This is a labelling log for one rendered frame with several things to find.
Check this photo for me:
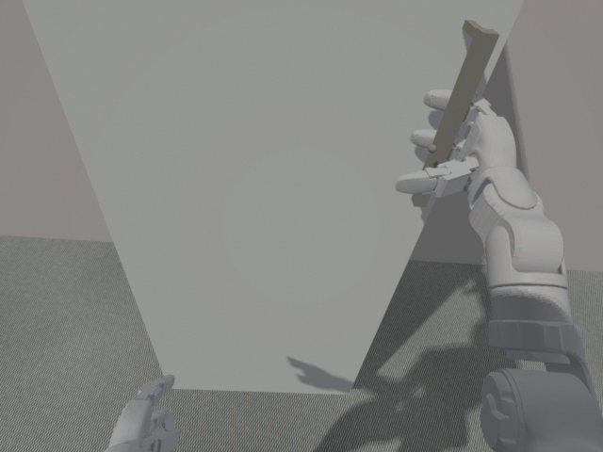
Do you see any robot right forearm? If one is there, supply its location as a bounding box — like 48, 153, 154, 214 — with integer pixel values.
467, 166, 603, 432

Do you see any handle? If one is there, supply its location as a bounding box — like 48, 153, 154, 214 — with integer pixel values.
411, 20, 499, 207

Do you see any robot right upper arm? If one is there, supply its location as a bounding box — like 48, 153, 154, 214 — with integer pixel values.
481, 368, 603, 452

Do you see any right robot hand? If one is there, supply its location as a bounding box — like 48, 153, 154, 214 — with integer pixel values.
396, 89, 516, 198

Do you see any left robot hand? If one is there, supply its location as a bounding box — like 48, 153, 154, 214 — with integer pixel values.
108, 375, 180, 452

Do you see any fridge door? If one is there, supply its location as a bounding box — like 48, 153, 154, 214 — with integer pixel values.
23, 0, 524, 395

